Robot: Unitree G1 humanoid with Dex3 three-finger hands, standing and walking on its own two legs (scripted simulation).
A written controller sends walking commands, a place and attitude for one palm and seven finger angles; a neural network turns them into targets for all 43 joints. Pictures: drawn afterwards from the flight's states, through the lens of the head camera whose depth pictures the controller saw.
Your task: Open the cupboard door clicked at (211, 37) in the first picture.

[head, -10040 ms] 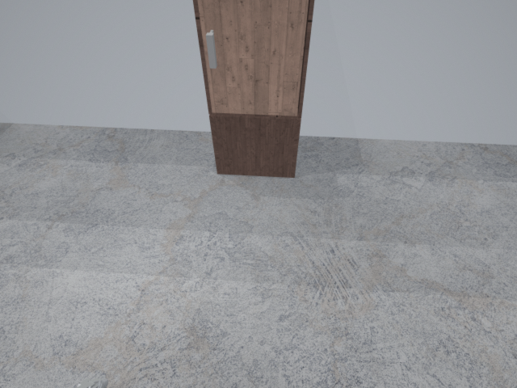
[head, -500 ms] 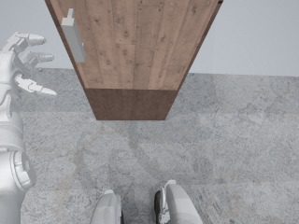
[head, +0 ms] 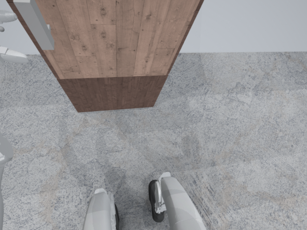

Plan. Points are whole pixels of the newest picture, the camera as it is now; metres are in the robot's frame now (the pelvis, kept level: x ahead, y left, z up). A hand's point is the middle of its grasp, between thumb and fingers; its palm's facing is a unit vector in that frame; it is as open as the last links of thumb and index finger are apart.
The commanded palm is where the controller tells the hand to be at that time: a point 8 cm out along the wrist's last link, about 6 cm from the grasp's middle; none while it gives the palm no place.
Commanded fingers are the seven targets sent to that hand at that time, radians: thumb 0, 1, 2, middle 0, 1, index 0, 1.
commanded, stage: move the hooked fingers beside the handle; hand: left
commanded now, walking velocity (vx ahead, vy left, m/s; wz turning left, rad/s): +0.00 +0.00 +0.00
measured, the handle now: (37, 16) +0.59 +0.19 +0.07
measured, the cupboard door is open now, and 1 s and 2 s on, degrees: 0 0 0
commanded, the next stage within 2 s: slide the fingers in behind the handle in 0.70 s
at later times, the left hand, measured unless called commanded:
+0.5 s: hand (2, 35) +0.54 +0.25 +0.07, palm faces -0.02 -1.00 -0.01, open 14.0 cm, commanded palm +0.53 +0.27 +0.07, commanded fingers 0.00 -0.50 0.30 -0.30 -1.20 -0.30 -1.20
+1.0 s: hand (12, 35) +0.54 +0.23 +0.07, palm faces +0.00 -1.00 -0.02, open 13.9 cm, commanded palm +0.53 +0.26 +0.07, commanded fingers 0.00 -0.50 0.30 -0.30 -1.20 -0.30 -1.20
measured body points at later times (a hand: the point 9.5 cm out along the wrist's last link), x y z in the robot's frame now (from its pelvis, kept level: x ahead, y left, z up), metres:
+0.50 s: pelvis +0.01 +0.00 +0.01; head +0.19 +0.05 +0.42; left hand +0.54 +0.30 +0.07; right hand +0.02 -0.26 -0.08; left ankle +0.00 +0.09 -0.63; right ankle +0.07 -0.14 -0.63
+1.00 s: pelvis +0.01 +0.00 +0.01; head +0.19 +0.03 +0.42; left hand +0.54 +0.28 +0.07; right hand +0.00 -0.27 -0.09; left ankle +0.00 +0.09 -0.63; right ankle +0.07 -0.14 -0.63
